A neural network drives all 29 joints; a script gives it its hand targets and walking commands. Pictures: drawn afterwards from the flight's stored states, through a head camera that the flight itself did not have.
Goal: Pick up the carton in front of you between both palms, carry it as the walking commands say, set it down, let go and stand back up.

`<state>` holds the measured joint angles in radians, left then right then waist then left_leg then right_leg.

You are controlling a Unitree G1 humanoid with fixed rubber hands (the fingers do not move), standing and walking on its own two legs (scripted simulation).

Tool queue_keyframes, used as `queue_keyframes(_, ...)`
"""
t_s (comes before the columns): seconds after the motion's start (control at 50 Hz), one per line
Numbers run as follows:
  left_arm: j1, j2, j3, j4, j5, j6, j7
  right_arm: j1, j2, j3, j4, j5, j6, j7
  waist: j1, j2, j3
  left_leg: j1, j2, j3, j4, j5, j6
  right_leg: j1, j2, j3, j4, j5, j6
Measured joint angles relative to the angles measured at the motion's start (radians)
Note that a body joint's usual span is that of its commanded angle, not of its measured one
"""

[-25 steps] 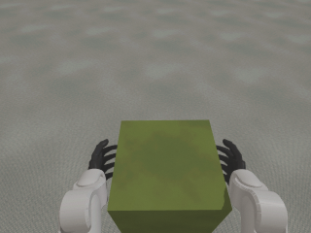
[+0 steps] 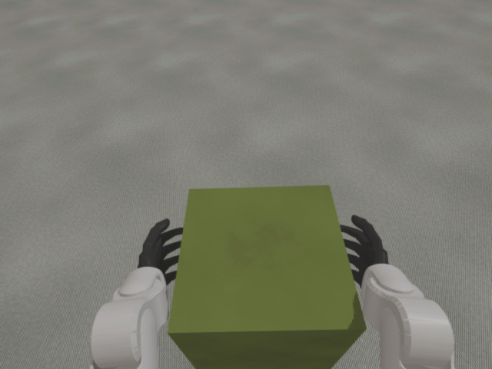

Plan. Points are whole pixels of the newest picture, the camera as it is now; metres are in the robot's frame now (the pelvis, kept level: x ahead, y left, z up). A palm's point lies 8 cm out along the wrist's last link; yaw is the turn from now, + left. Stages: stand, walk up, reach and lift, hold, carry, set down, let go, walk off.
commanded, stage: carry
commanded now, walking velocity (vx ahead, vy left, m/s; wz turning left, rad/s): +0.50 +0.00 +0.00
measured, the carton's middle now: (261, 286) +0.26 +0.00 +0.01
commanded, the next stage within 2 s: none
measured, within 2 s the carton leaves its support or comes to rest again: neither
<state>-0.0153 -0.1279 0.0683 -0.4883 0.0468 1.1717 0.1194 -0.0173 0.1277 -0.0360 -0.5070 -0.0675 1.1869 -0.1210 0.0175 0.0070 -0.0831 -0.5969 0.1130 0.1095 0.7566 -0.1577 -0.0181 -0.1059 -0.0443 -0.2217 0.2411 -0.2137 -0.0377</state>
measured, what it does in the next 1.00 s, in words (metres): walks ahead: left foot, then right foot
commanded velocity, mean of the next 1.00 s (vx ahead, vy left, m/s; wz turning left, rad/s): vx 0.46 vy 0.00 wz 0.00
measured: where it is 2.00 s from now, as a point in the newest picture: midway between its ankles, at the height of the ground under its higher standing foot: (262, 234)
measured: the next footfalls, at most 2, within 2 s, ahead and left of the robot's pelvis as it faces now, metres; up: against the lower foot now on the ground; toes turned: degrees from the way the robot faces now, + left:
left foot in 0.18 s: +0.31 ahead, +0.13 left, +0.00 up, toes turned +10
right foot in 0.68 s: +0.63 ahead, -0.10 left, +0.00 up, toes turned -12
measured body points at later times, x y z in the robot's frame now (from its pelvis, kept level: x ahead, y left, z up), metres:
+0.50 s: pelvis +0.32 +0.05 +0.00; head +0.34 +0.06 +0.45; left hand +0.59 +0.19 +0.08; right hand +0.58 -0.11 +0.09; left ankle +0.27 +0.12 -0.75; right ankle +0.41 -0.12 -0.70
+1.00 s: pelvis +0.65 -0.01 +0.00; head +0.67 -0.03 +0.45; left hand +0.91 +0.15 +0.08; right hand +0.91 -0.16 +0.07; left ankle +0.75 +0.15 -0.70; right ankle +0.59 -0.09 -0.75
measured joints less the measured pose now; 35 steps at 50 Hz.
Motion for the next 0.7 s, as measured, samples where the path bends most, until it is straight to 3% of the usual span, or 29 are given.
queue_keyframes(0.1, -0.011, 0.001, -0.013, -0.039, 0.003, 0.021, 0.0, 0.003, 0.0, -0.006, -0.052, 0.003, 0.019, 0.0, -0.011, 0.002, -0.021, 0.026, -0.017, 0.048, -0.19, 0.086, 0.014, 0.135, 0.0, 0.006, -0.022, -0.097, 0.043)
queue_keyframes(0.16, -0.024, 0.001, -0.013, -0.046, 0.011, 0.046, 0.0, -0.012, -0.001, -0.013, -0.052, 0.007, 0.039, 0.0, -0.011, -0.012, -0.029, 0.094, -0.043, 0.097, -0.27, 0.075, 0.034, 0.195, -0.018, 0.021, 0.043, -0.198, 0.08)
queue_keyframes(0.18, -0.031, 0.001, -0.008, -0.045, 0.015, 0.053, 0.0, -0.023, -0.001, -0.014, -0.041, 0.009, 0.042, 0.0, -0.014, -0.023, -0.028, 0.121, -0.055, 0.111, -0.279, 0.095, 0.059, 0.19, -0.036, 0.03, 0.121, -0.251, 0.088)
queue_keyframes(0.22, -0.048, 0.002, 0.014, -0.017, 0.019, 0.063, 0.0, -0.051, 0.0, -0.012, 0.015, 0.009, 0.036, 0.0, -0.029, -0.051, -0.018, 0.121, -0.067, 0.131, -0.198, 0.041, 0.099, 0.069, -0.074, 0.081, 0.436, -0.258, 0.078)
queue_keyframes(0.26, -0.056, 0.001, 0.024, 0.007, 0.025, 0.073, 0.0, -0.063, 0.0, -0.016, 0.054, 0.009, 0.039, 0.0, -0.034, -0.044, 0.006, 0.158, -0.063, 0.134, -0.208, -0.013, 0.107, -0.1, -0.047, 0.151, 0.759, -0.24, 0.057)
queue_keyframes(0.3, -0.055, 0.001, 0.017, 0.018, 0.028, 0.075, 0.0, -0.053, 0.001, -0.021, 0.058, 0.011, 0.038, 0.0, -0.037, -0.034, 0.025, 0.217, -0.063, 0.133, -0.273, -0.011, 0.09, -0.237, -0.038, 0.162, 0.899, -0.183, 0.036)
queue_keyframes(0.36, -0.05, 0.001, 0.001, 0.021, 0.029, 0.058, 0.0, -0.031, 0.0, -0.027, 0.039, 0.016, 0.023, 0.0, -0.04, -0.021, 0.039, 0.306, -0.068, 0.123, -0.376, -0.007, 0.088, -0.375, -0.049, 0.149, 0.861, -0.089, 0.03)
queue_keyframes(0.44, -0.035, 0.001, -0.016, -0.003, 0.028, 0.033, 0.0, -0.011, 0.0, -0.028, 0.008, 0.024, -0.001, 0.0, -0.038, -0.012, 0.03, 0.42, -0.072, 0.106, -0.479, -0.023, 0.077, -0.473, -0.066, 0.129, 0.68, 0.003, 0.046)
queue_keyframes(0.52, -0.025, 0.001, -0.018, -0.046, 0.028, 0.034, 0.0, -0.008, 0.0, -0.019, -0.024, 0.027, -0.001, 0.0, -0.03, -0.013, 0.008, 0.531, -0.078, 0.097, -0.539, -0.07, 0.054, -0.497, -0.072, 0.101, 0.473, 0.094, 0.055)
queue_keyframes(0.6, -0.023, 0.001, -0.01, -0.065, 0.025, 0.052, 0.0, -0.015, 0.0, -0.01, -0.034, 0.022, 0.017, 0.0, -0.024, -0.014, -0.015, 0.639, -0.079, 0.091, -0.555, -0.151, 0.02, -0.467, -0.055, 0.057, 0.319, 0.155, 0.041)
queue_keyframes(0.66, -0.034, 0.001, -0.004, -0.053, 0.021, 0.067, 0.0, -0.023, 0.0, -0.011, -0.031, 0.013, 0.037, 0.0, -0.024, 0.0, -0.022, 0.698, -0.061, 0.076, -0.488, -0.255, -0.016, -0.396, -0.025, 0.011, 0.235, 0.148, 0.02)
queue_keyframes(0.7, -0.054, 0.0, -0.006, -0.011, 0.02, 0.06, 0.0, -0.037, -0.002, -0.027, -0.014, 0.009, 0.045, 0.0, -0.015, 0.034, -0.016, 0.644, -0.011, 0.055, -0.267, -0.327, -0.022, -0.371, -0.003, -0.017, 0.273, 0.149, -0.026)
